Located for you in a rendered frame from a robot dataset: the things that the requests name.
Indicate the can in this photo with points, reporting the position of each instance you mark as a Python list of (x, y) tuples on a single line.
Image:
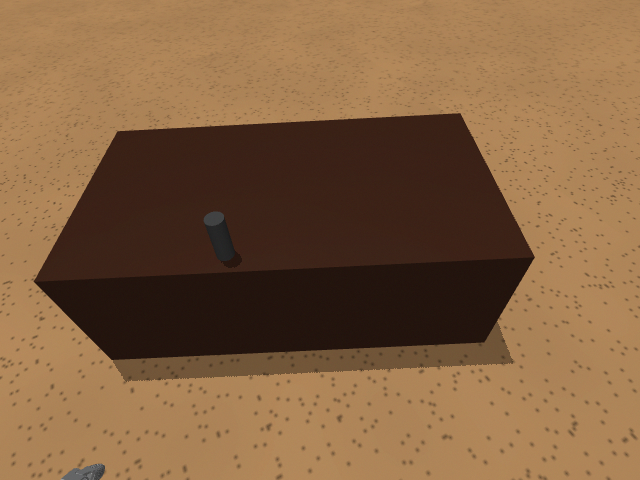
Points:
[(219, 235)]

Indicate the left robot hand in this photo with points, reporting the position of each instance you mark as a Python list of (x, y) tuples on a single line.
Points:
[(93, 472)]

